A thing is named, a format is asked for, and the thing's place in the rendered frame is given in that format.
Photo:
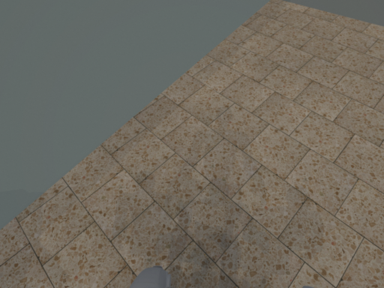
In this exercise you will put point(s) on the robot left thigh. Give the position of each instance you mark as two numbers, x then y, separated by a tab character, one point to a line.
152	278

